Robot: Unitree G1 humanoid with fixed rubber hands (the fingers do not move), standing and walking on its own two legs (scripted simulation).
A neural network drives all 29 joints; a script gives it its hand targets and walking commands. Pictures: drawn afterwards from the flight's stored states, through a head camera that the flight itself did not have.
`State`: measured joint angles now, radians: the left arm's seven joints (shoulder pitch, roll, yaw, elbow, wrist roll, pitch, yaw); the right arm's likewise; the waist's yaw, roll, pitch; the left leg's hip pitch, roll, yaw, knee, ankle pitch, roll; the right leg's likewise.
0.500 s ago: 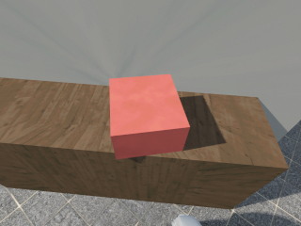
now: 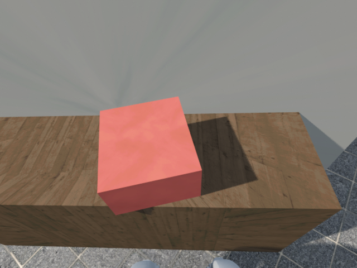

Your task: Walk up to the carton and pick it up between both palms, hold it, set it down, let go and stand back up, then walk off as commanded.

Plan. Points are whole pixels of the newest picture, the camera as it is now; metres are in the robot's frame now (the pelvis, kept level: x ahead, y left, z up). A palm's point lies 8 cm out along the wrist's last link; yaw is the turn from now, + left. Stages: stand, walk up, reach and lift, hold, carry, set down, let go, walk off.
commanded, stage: walk up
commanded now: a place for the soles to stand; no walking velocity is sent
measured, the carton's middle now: (148, 152) +0.46 +0.11 -0.07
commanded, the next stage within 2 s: none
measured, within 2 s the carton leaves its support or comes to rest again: neither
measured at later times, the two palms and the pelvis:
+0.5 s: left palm out of the picture +0.08 +0.34 -0.12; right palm out of the picture +0.07 -0.28 -0.10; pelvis +0.01 +0.04 +0.00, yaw -1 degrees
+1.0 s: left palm out of the picture +0.09 +0.35 -0.10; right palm out of the picture +0.08 -0.27 -0.11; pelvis +0.02 +0.04 +0.00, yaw -2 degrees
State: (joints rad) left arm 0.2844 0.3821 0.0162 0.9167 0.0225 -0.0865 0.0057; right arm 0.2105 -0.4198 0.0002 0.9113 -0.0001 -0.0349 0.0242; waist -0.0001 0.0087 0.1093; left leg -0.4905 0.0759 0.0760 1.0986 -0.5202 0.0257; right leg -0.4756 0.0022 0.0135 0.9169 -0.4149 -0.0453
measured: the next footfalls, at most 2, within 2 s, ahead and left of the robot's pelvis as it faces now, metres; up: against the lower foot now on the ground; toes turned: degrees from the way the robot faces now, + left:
left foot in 0.20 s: +0.08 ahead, +0.16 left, +0.00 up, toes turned +4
right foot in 0.46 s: +0.09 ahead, -0.09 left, +0.00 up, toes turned -1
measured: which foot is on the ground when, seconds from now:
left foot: up 0.00-0.18, down 0.20-1.00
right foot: down 0.00-0.22, up 0.24-0.44, down 0.46-1.00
